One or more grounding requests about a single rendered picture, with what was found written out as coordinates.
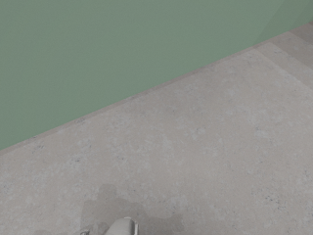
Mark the left robot thigh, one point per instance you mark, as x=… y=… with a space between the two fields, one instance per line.
x=124 y=226

